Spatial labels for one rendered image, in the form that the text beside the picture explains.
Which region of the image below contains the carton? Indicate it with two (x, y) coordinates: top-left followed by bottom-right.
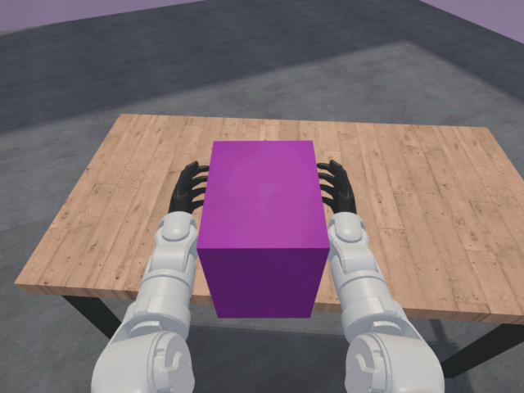
(196, 141), (330, 318)

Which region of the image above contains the right robot upper arm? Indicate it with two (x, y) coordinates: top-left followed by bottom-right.
(345, 332), (445, 393)

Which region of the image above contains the table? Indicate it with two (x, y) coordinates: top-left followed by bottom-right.
(14, 114), (524, 378)

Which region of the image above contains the left robot hand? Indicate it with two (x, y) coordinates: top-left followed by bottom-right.
(168, 161), (210, 214)

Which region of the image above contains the left robot upper arm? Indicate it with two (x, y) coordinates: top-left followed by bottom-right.
(92, 330), (195, 393)

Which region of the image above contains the robot left forearm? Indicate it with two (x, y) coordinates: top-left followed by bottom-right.
(91, 211), (198, 393)

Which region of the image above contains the robot right forearm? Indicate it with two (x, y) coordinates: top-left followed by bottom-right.
(327, 212), (445, 385)

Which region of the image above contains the right robot hand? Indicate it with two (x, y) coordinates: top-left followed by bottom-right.
(317, 160), (357, 214)

